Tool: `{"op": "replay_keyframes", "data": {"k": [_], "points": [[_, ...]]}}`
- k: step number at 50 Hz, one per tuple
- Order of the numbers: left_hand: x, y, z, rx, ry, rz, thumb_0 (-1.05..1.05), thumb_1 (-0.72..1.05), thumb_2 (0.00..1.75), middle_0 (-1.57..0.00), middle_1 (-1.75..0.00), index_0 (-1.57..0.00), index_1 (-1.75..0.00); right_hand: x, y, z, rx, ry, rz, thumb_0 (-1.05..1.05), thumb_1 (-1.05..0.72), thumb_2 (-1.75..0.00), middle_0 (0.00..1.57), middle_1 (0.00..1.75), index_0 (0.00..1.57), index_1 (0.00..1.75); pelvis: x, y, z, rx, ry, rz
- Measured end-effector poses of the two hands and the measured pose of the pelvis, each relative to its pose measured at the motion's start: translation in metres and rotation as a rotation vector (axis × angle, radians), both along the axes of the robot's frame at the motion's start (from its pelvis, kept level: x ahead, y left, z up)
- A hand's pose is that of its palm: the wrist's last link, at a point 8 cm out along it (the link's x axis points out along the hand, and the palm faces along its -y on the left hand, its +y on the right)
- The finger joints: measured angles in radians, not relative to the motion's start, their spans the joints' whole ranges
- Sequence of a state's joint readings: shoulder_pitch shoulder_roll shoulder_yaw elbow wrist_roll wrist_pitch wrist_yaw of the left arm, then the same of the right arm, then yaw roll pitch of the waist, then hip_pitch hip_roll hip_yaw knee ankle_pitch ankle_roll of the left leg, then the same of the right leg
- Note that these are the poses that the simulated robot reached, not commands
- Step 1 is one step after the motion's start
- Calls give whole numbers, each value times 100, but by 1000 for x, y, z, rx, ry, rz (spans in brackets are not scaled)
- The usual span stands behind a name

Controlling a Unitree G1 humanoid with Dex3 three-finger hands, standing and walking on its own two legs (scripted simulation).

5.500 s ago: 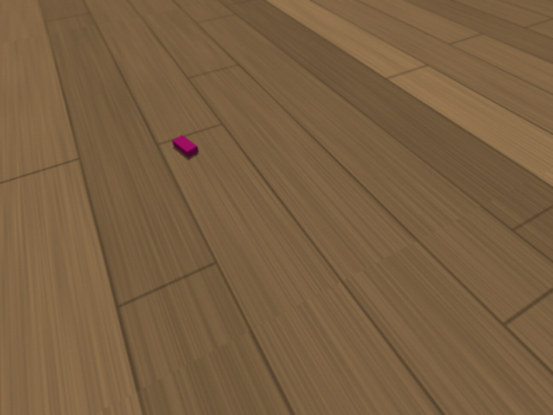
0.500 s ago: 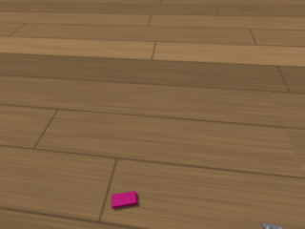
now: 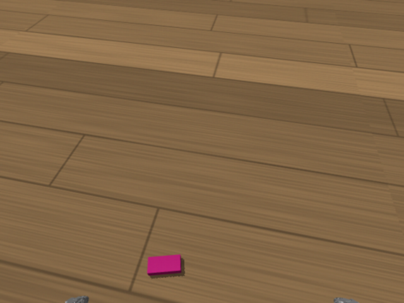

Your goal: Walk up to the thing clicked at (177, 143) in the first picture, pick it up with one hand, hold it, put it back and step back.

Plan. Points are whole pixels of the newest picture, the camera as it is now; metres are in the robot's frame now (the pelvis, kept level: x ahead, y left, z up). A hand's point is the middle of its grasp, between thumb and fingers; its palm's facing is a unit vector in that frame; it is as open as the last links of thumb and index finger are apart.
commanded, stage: walk up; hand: left
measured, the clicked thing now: (164, 264) +0.39 +0.19 -0.75
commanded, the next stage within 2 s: stand in 0.88 s
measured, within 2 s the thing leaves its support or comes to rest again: neither
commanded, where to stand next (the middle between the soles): +0.08 -0.02 m, yaw +2 degrees
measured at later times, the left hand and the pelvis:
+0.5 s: hand out of the picture +0.08 +0.26 -0.15, palm faces +0.05 -0.94 -0.34, open 7.4 cm; pelvis +0.00 +0.00 +0.00, yaw +2 degrees
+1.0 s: hand out of the picture +0.06 +0.26 -0.15, palm faces +0.07 -0.94 -0.33, open 7.4 cm; pelvis -0.01 +0.00 +0.00, yaw +3 degrees
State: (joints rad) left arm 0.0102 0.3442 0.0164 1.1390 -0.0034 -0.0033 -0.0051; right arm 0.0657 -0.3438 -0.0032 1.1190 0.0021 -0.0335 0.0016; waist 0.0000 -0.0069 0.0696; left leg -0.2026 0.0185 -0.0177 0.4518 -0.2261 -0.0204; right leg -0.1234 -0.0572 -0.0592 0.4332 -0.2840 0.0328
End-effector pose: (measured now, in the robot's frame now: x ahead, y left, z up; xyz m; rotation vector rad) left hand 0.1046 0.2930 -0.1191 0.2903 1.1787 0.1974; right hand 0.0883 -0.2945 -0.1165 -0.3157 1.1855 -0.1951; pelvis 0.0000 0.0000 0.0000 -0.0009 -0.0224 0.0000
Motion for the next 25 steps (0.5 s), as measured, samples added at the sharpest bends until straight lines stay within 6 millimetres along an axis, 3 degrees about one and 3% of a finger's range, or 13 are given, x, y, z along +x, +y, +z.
{"op": "replay_keyframes", "data": {"k": [5, 10, 25], "points": [[12, 0, 5, -1, -31, 3, 0, 90, 90, -21, -30, -21, -30, 18, 0, 5, -6, -40, 14, 1, -90, -89, 21, 30, 21, 30, 1, 0, 2, -1, -1, 7], [11, 4, 9, 8, -38, 12, 0, 90, 90, -21, -30, -21, -30, 25, -1, 8, -11, -56, 26, 0, -90, -89, 21, 30, 21, 30, 0, 0, 3, -2, -3, 14], [-32, 13, 4, 14, 42, 68, 0, 90, 90, -21, -30, -21, -30, 5, 0, 3, -11, 17, 47, 1, -90, -89, 21, 30, 21, 30, -4, -1, 3, -5, -7, 35]]}}
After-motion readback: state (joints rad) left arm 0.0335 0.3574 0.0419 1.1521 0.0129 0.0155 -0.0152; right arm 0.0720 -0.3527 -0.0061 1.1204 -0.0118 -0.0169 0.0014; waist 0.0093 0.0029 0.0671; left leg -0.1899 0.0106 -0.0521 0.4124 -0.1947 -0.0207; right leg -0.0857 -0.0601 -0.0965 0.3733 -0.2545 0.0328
